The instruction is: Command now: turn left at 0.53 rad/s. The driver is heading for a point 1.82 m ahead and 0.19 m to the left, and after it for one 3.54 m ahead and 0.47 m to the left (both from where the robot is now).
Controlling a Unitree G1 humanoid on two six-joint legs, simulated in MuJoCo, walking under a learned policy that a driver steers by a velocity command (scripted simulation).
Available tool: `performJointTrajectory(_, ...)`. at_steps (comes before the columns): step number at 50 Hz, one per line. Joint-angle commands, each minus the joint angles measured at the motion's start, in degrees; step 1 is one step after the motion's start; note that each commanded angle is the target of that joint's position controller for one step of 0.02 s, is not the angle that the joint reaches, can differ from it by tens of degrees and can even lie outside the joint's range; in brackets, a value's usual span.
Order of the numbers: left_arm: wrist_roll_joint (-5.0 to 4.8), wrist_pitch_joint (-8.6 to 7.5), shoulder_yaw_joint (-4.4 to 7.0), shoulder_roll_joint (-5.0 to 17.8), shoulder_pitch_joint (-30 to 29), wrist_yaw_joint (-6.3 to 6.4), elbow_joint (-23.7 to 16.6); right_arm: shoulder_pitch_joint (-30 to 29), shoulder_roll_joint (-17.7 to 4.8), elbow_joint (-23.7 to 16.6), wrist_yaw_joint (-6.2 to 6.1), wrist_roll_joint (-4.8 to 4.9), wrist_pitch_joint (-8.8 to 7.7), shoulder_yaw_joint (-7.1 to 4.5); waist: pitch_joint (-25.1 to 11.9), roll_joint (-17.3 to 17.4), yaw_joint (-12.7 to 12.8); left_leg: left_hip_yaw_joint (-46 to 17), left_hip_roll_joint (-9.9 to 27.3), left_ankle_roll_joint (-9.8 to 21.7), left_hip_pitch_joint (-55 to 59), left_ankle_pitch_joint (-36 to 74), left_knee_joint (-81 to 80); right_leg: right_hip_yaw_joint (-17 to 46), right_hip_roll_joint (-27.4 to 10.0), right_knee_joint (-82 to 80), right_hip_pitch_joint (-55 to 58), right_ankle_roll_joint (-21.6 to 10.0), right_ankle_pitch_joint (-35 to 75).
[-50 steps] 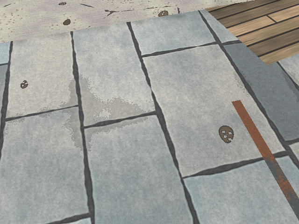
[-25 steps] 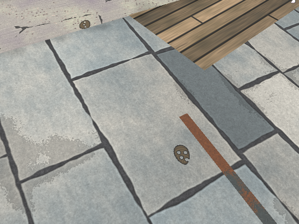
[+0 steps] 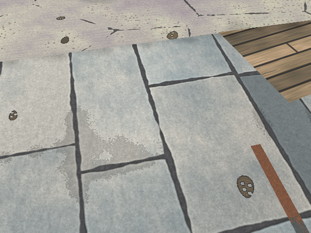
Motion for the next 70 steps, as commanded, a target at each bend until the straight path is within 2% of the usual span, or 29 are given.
performJointTrajectory(1, -0.41, 0.09, 3.12, 10.4, 0.8, -0.35, -2.0, 3.5, -3.5, -3.5, -0.10, -0.05, -1.46, -0.74, -6.0, -7.3, -1.7, 2.7, -2.3, 1.9, 6.7, 9.4, -15.6, 7.1, -12.0, 0.2, 3.6, -6.3, 15.8)
performJointTrajectory(2, -0.18, 0.26, 3.02, 8.9, 2.8, -0.58, -1.7, 4.4, -6.5, -3.4, -0.64, -0.84, -2.25, -1.39, -5.2, 0.5, -1.8, -6.1, 1.9, 3.1, 11.4, 13.1, -23.2, 3.4, -8.8, 8.7, -2.7, -2.1, 5.7)
performJointTrajectory(3, -0.13, 0.70, 1.61, 3.6, 2.7, -0.71, -5.4, 4.7, -16.2, -5.1, -0.93, -1.07, -2.90, -3.50, -3.6, 18.5, -0.5, -31.0, 20.1, 9.5, 15.4, 33.4, -25.4, -1.2, 1.6, 21.8, -19.1, 3.1, -20.0)
performJointTrajectory(4, 0.35, 1.62, 1.58, 5.5, -4.0, 0.20, -6.6, 9.7, -16.6, -3.9, -1.09, -0.87, -2.85, -4.16, -3.2, 12.4, -5.6, -31.2, 22.3, 16.0, 11.6, 41.1, -24.8, 7.7, 3.0, 30.1, -20.5, 2.6, -23.6)
performJointTrajectory(5, -0.48, 1.97, 1.76, 5.8, -3.5, 0.12, -6.3, 8.1, -13.7, -3.6, -1.43, -0.69, -2.66, -3.34, -1.9, 8.1, -3.3, -26.6, 19.0, 16.3, 10.3, 38.5, -24.3, 10.2, 2.1, 33.6, -20.4, 2.2, -19.4)
performJointTrajectory(6, -1.17, 1.68, 1.94, 6.2, -2.1, -0.23, -5.2, 3.4, -11.1, -4.4, -1.75, -0.32, -2.35, -2.62, -0.4, 6.2, -0.9, -22.3, 14.7, 14.1, 8.8, 33.5, -24.8, 11.2, 1.3, 33.0, -19.8, 1.8, -13.7)
performJointTrajectory(7, -0.83, 1.30, 2.28, 7.1, -1.0, -0.41, -4.6, -0.1, -10.0, -5.3, -1.94, -0.08, -2.16, -2.25, -0.7, 7.0, 0.4, -20.2, 11.7, 12.1, 9.5, 31.8, -24.8, 11.2, 1.4, 32.3, -19.8, 1.6, -10.2)
performJointTrajectory(9, 0.16, 1.24, 2.61, 7.8, 1.2, -0.98, -3.4, -0.6, -8.5, -6.1, -1.94, 0.36, -2.27, -1.83, -4.0, 6.9, 0.5, -18.4, 9.5, 11.8, 11.4, 36.7, -23.8, 10.5, 2.5, 34.5, -18.0, 2.1, -7.2)
performJointTrajectory(13, -0.30, 1.71, 2.26, 6.6, -0.3, -1.05, -4.5, 3.0, -9.8, -5.5, -1.97, 0.35, -2.65, -2.36, -4.4, 5.7, -1.0, -21.2, 9.5, 12.5, 14.7, 34.3, -23.5, 11.3, 2.9, 30.8, -20.1, 3.1, -6.4)
performJointTrajectory(21, -0.81, 1.84, 1.47, 6.1, -1.2, -0.60, -4.7, 3.8, -9.1, -4.9, -2.26, -0.95, -2.76, -1.56, -4.0, 6.6, -2.5, -23.9, 9.6, 13.1, 11.1, 30.2, -23.0, 10.7, 3.9, 18.3, -11.4, 1.8, -9.2)
performJointTrajectory(25, -1.51, 1.48, 1.03, 5.8, 0.5, -0.17, -4.2, 1.7, -8.8, -4.4, -2.22, -1.14, -2.56, -0.98, -3.9, 6.9, -1.6, -25.6, 9.1, 12.0, 7.7, 31.9, -21.5, 10.0, 5.3, 9.1, -2.7, 0.2, -9.8)
performJointTrajectory(27, -1.43, 0.86, 0.51, 4.4, 3.9, 0.24, -2.8, -0.4, -7.7, -3.9, -2.51, -0.41, -2.51, -0.28, -3.9, 5.4, 1.1, -25.2, 7.3, 9.2, 4.7, 30.8, -19.3, 9.6, 5.3, -5.2, 5.9, -1.0, -1.3)
performJointTrajectory(28, -0.83, 0.19, 0.40, 5.1, 4.3, 0.63, -2.6, 0.2, -6.2, -3.7, -2.64, -0.24, -2.82, 0.32, -4.4, 3.1, 1.0, -24.7, 5.6, 6.4, 1.5, 25.2, -18.2, 13.4, 2.0, -11.1, 11.4, -1.7, 4.5)
performJointTrajectory(29, 0.35, -0.56, 0.50, 8.3, 3.8, 1.08, -3.3, 2.6, -3.0, -3.9, -2.54, -0.22, -3.29, 1.28, -6.2, -5.7, -0.8, -19.6, 1.2, 3.6, -1.1, 14.3, -11.8, 24.8, -9.0, -15.1, 15.0, -3.9, 8.0)
performJointTrajectory(30, -0.08, -0.69, 0.50, 10.7, -1.0, 0.56, -4.3, 4.3, -4.0, -3.3, -2.84, 0.25, -3.02, 1.01, -3.6, -9.0, -2.9, -11.7, -5.9, 2.4, -0.8, 1.2, -10.7, 30.7, -15.5, -14.8, 6.8, -9.9, 18.1)
performJointTrajectory(31, -0.47, -0.89, 0.09, 8.3, -1.7, 0.10, -3.9, 4.4, -5.9, -1.8, -3.00, -0.59, -2.53, 0.56, -3.7, -8.9, -2.1, -9.8, -3.7, 1.9, 4.7, -2.1, -6.3, 29.2, -15.7, -13.6, 2.5, -13.0, 19.1)
performJointTrajectory(32, -0.65, -1.20, -0.81, 6.0, -3.1, -0.25, -3.7, 3.4, -5.5, -1.3, -2.84, -0.44, -2.39, 0.61, -2.8, -8.2, -2.5, -9.6, -3.4, 1.9, 5.8, 0.5, -7.2, 26.1, -12.4, -13.3, 1.7, -11.8, 18.0)
performJointTrajectory(35, -0.75, -1.15, -0.97, 6.8, -2.7, 0.03, -2.2, 2.4, -3.8, 0.3, -2.29, -0.67, -2.65, 1.35, -3.2, -9.1, -2.6, -8.8, -2.5, 1.1, 9.1, 14.2, -17.3, 19.0, -5.2, -9.8, 4.5, -6.2, 17.6)
performJointTrajectory(37, -0.94, -1.14, -0.79, 7.3, -0.9, -0.11, -1.5, 1.7, -4.9, 1.3, -2.55, -0.93, -3.06, 1.52, -4.5, -5.8, -1.5, -11.1, 0.0, 0.5, 11.3, 19.9, -20.3, 18.9, -4.0, -8.9, 5.2, -4.4, 13.1)
performJointTrajectory(39, -1.31, -0.98, -0.81, 6.7, 0.3, -0.44, -0.4, 1.6, -5.5, 3.3, -2.72, -0.19, -3.21, 1.35, -1.8, -1.8, -0.3, -12.5, 1.0, 0.8, 8.0, 19.8, -19.9, 17.5, -1.5, -10.5, 5.2, -3.3, 6.9)
performJointTrajectory(44, -1.07, -0.83, -0.77, 6.1, -0.2, -0.42, 2.2, 1.6, -4.7, 7.0, -3.21, -0.32, -3.85, 1.89, -2.0, 0.8, -0.3, -13.3, 1.7, 1.1, 7.1, 20.2, -22.7, 16.5, -1.2, -9.0, 8.0, -3.4, 8.0)
performJointTrajectory(57, -1.10, -0.84, -1.18, 5.4, 1.8, -0.26, 10.3, 1.8, -4.2, 15.2, -3.69, -0.22, -4.12, 2.72, -0.7, 0.2, -0.5, -13.5, 2.7, 2.1, 7.8, 18.0, -24.3, 16.4, -0.6, -10.6, 6.6, -2.9, 4.9)
performJointTrajectory(59, -0.92, -0.57, -0.78, 6.4, 3.0, -0.35, 11.3, 2.5, -4.5, 15.9, -3.71, -0.38, -3.91, 2.60, -1.2, -0.5, -0.3, -12.4, 0.9, 3.1, 6.6, 5.5, -23.1, 16.4, 0.8, -10.6, 6.1, -3.6, -9.0)
performJointTrajectory(61, -0.65, 0.00, -0.16, 7.5, 4.1, -0.65, 11.4, 2.0, -5.2, 15.4, -3.40, -0.98, -3.52, 2.17, 2.3, -1.9, 0.2, -11.8, -1.0, 4.9, 0.6, -10.0, -19.9, 19.2, 0.6, -11.0, 2.4, -6.0, -26.0)
performJointTrajectory(64, -0.61, -0.29, 0.56, 8.0, 9.3, -0.68, 13.0, -0.5, -1.5, 13.6, -2.59, -1.49, -4.57, 2.88, 4.5, -6.6, 1.8, -6.6, -2.8, 4.6, -6.4, -3.6, -10.2, 31.2, -7.0, -17.2, 5.4, -10.9, -32.8)
performJointTrajectory(65, -0.52, -0.55, 1.11, 8.8, 9.7, -0.62, 13.4, -0.7, -0.8, 13.3, -2.34, -1.74, -5.21, 3.09, 4.1, -8.3, 1.6, -3.4, -2.5, 4.0, -5.5, 2.3, -6.5, 34.8, -10.4, -19.7, 5.3, -12.5, -31.8)
performJointTrajectory(67, -0.57, -1.12, 1.50, 9.1, 7.4, -0.92, 12.8, 0.2, -1.8, 13.1, -1.87, -1.46, -6.35, 2.82, 3.1, -6.8, -0.2, -2.4, -1.0, 4.2, -0.8, 2.2, -6.7, 33.2, -10.6, -20.4, 1.4, -12.4, -28.3)
performJointTrajectory(69, -0.96, -1.33, 1.65, 8.3, 2.3, -1.32, 11.2, 7.2, -0.6, 15.6, -1.72, -0.94, -7.08, 2.82, 3.9, -6.1, -4.4, -0.7, -2.8, 5.6, 13.0, 3.8, -16.1, 25.6, -5.5, -16.0, -8.5, -9.7, -26.3)
performJointTrajectory(70, -0.89, -1.59, 1.52, 7.0, -0.2, -1.39, 10.0, 12.4, -1.5, 17.4, -2.16, -0.93, -7.42, 2.43, 4.8, -2.9, -6.5, -4.8, -1.5, 6.4, 20.6, 2.4, -21.2, 21.4, -1.9, -9.0, -15.5, -8.0, -24.5)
